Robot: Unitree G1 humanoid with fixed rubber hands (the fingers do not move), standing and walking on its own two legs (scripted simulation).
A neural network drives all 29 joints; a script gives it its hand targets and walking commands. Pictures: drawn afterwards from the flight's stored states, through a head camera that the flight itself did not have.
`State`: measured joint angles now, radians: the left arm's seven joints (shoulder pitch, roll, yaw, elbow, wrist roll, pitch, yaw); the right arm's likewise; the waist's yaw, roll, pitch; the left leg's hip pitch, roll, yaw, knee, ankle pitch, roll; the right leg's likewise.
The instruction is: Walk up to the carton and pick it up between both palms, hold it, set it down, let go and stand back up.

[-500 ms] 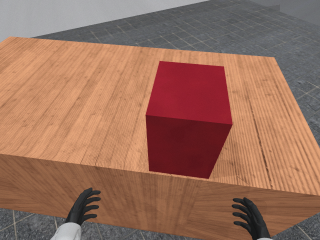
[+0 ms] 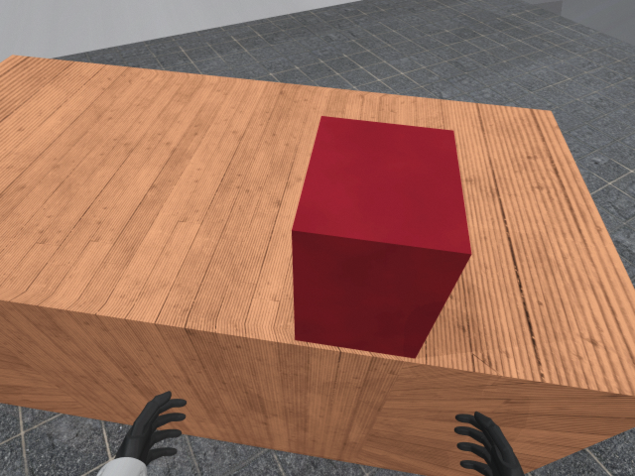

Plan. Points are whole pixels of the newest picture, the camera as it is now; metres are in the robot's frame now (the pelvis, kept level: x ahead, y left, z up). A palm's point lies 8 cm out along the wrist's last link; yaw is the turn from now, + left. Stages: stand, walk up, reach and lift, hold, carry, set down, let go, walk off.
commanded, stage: set down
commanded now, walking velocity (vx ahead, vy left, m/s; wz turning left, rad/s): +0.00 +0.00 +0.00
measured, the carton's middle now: (369, 241) +0.42 -0.05 +0.06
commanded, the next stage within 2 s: let go in 0.02 s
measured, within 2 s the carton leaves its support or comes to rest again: neither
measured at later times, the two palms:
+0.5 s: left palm (137, 469) +0.15 +0.23 -0.08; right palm out of the picture +0.14 -0.23 -0.08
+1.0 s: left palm out of the picture +0.11 +0.22 -0.10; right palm out of the picture +0.00 -0.26 -0.13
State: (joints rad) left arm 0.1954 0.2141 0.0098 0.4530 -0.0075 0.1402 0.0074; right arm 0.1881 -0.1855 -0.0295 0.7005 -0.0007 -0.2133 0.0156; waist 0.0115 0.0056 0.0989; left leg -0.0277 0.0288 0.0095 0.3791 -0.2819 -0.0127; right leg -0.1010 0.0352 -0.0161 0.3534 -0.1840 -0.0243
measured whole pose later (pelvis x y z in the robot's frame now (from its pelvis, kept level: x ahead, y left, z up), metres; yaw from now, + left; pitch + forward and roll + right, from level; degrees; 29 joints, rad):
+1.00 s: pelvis -0.03 +0.01 -0.01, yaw -11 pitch +2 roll +1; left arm 0.31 0.20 0.02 0.66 0.03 -0.01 0.02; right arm 0.28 -0.24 -0.06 0.77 -0.03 0.06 0.01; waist -0.01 0.02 0.00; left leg -0.41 -0.03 0.00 0.93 -0.49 0.01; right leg -0.33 0.05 0.07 0.48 -0.18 -0.04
